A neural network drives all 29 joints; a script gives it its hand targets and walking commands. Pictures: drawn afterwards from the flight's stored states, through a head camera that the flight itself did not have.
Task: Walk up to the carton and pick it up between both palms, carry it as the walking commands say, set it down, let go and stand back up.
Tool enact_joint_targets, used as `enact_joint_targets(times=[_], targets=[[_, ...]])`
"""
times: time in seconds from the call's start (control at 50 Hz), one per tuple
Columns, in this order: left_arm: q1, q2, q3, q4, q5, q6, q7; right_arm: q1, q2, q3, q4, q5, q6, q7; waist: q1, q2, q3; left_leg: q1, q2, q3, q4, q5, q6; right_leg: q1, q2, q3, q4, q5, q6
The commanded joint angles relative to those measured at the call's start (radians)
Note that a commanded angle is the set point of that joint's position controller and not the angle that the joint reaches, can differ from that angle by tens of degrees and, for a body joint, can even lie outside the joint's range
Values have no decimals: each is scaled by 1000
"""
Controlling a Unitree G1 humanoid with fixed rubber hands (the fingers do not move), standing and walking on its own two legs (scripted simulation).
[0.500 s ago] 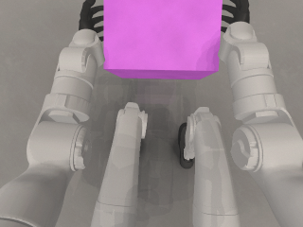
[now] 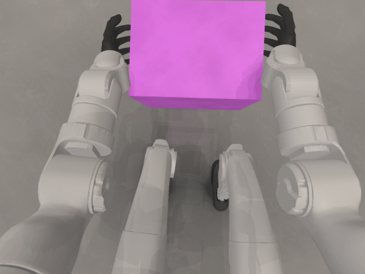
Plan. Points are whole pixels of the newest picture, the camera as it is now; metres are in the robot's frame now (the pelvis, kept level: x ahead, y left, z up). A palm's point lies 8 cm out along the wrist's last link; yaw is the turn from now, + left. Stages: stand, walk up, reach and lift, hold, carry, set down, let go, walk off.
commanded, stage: reach and lift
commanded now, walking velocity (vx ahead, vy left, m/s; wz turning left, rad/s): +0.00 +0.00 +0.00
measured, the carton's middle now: (195, 65) +0.51 +0.03 -0.11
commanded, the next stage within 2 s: none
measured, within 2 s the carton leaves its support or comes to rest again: neither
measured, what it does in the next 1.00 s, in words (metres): rises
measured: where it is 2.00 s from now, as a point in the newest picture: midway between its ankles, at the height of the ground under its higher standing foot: (188, 193)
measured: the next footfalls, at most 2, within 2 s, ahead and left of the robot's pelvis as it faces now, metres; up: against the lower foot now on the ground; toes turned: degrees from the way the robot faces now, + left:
none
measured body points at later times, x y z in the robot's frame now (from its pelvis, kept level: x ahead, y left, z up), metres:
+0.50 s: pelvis +0.02 +0.00 +0.07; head +0.22 +0.02 +0.46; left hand +0.48 +0.18 +0.03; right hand +0.51 -0.13 +0.05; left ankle +0.17 +0.14 -0.54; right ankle +0.17 -0.12 -0.54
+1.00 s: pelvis +0.14 +0.01 +0.16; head +0.19 +0.02 +0.61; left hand +0.48 +0.20 +0.13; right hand +0.51 -0.13 +0.14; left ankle +0.16 +0.14 -0.54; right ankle +0.17 -0.12 -0.54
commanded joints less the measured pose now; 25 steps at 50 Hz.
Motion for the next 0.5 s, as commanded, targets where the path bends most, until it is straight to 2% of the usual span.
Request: enact_joint_targets(times=[0.0, 0.04, 0.08, 0.1, 0.12, 0.16, 0.18, 0.22, 0.24, 0.26, 0.28, 0.3, 0.32, 0.34, 0.36, 0.38, 0.4, 0.42, 0.44, 0.48], targets=[[-844, -1269, -411, -482, -87, -68, -506, -623, 1263, 450, -139, 161, -28, 571, -29, 48, -2386, 556, -95, 116, -329, -17, 47, 531, 94, -41, -298, -48, -15], [-819, -1281, -404, -452, -74, -65, -514, -610, 1254, 427, -98, 144, -27, 581, -40, 57, -2354, 559, -88, 103, -354, -40, 42, 517, 92, -49, -315, -54, -18], [-803, -1288, -412, -484, -77, -65, -518, -596, 1255, 451, -152, 144, -28, 585, -32, 50, -2418, 606, -93, 106, -361, 35, 41, 562, 95, -49, -323, 3, -18], [-775, -1282, -402, -466, -70, -62, -523, -608, 1253, 455, -171, 143, -26, 585, -26, 34, -2425, 618, -94, 109, -369, 43, 44, 581, 96, -45, -338, 2, -13], [-783, -1284, -405, -467, -69, -59, -525, -579, 1255, 440, -150, 131, -23, 588, -41, 36, -2395, 623, -92, 114, -379, 30, 43, 584, 96, -44, -354, -7, -14], [-808, -1297, -429, -535, -81, -60, -525, -604, 1260, 478, -204, 158, -25, 591, -20, 72, -2490, 677, -95, 111, -393, 71, 43, 646, 93, -30, -366, 36, -20], [-817, -1297, -451, -578, -91, -60, -525, -614, 1260, 498, -248, 164, -25, 591, -26, 63, -2567, 732, -97, 105, -395, 108, 41, 687, 99, -35, -368, 75, -20], [-818, -1286, -458, -595, -90, -58, -521, -601, 1258, 507, -258, 165, -21, 591, -25, 62, -2547, 749, -98, 106, -411, 115, 39, 704, 97, -31, -386, 78, -19], [-807, -1282, -462, -606, -93, -57, -521, -600, 1277, 513, -269, 177, -18, 589, -24, 42, -2556, 761, -102, 113, -413, 135, 42, 738, 100, -26, -401, 87, -15], [-824, -1291, -473, -624, -101, -56, -520, -616, 1261, 523, -305, 179, -19, 589, -30, 53, -2578, 801, -99, 102, -427, 141, 43, 748, 99, -26, -408, 100, -17], [-801, -1277, -456, -605, -87, -57, -519, -617, 1275, 526, -295, 183, -18, 587, -4, 43, -2542, 777, -101, 102, -435, 150, 47, 756, 97, -21, -413, 102, -16], [-781, -1295, -467, -592, -90, -55, -519, -629, 1271, 538, -310, 193, -23, 585, -8, 58, -2529, 786, -98, 102, -445, 149, 48, 766, 94, -14, -426, 107, -17], [-779, -1284, -448, -561, -72, -54, -516, -595, 1259, 507, -239, 172, -20, 589, -7, 69, -2432, 752, -96, 100, -459, 120, 46, 717, 89, -16, -433, 77, -18], [-786, -1297, -454, -553, -76, -55, -519, -581, 1248, 502, -226, 159, -19, 592, -26, 67, -2416, 751, -91, 94, -470, 90, 42, 724, 90, -15, -446, 62, -21], [-766, -1291, -443, -526, -65, -57, -518, -554, 1250, 487, -184, 152, -24, 594, -19, 74, -2340, 737, -89, 98, -486, 83, 39, 702, 86, -19, -456, 50, -23], [-746, -1312, -449, -531, -69, -63, -519, -545, 1269, 503, -197, 160, -27, 597, -20, 53, -2362, 766, -89, 91, -505, 95, 42, 740, 86, -18, -476, 63, -20], [-747, -1299, -433, -518, -60, -61, -521, -557, 1266, 494, -190, 151, -28, 595, -10, 63, -2350, 759, -89, 99, -501, 96, 43, 737, 83, -12, -479, 61, -22], [-698, -1306, -415, -468, -44, -59, -522, -520, 1261, 478, -149, 137, -28, 601, -15, 57, -2270, 728, -87, 94, -511, 95, 43, 709, 84, -17, -489, 54, -21], [-691, -1320, -418, -466, -48, -59, -523, -510, 1264, 472, -143, 134, -27, 604, -28, 50, -2271, 756, -82, 90, -527, 78, 43, 729, 85, -21, -504, 43, -21], [-635, -1313, -372, -410, -14, -56, -532, -439, 1267, 424, -60, 93, -21, 609, -26, 38, -2145, 713, -82, 90, -553, 70, 45, 699, 83, -21, -524, 30, -20]])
